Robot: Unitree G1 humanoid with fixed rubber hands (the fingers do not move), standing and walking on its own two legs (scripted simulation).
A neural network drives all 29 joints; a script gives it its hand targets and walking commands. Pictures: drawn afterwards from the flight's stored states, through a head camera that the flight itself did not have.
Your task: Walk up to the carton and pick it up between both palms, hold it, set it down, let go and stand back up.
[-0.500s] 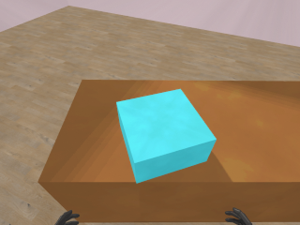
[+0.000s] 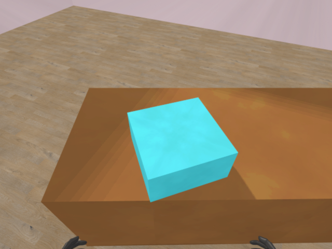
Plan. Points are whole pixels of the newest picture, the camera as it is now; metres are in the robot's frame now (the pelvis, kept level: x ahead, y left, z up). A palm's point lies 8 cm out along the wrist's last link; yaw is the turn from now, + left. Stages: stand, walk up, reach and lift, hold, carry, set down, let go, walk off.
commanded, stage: stand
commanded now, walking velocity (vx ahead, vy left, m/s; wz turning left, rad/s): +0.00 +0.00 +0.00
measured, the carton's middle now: (176, 144) +0.52 -0.03 -0.12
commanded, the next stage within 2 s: walk up in 0.42 s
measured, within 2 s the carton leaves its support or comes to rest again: neither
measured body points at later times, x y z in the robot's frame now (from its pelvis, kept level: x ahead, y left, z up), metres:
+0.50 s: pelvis +0.00 +0.00 +0.00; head +0.00 +0.00 +0.45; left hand +0.13 +0.25 -0.10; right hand +0.13 -0.26 -0.10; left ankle +0.01 +0.12 -0.73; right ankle +0.02 -0.12 -0.73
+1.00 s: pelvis +0.04 -0.08 -0.02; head +0.05 -0.10 +0.43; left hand +0.18 +0.17 -0.11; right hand +0.04 -0.38 -0.14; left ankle +0.02 +0.11 -0.72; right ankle +0.10 -0.21 -0.73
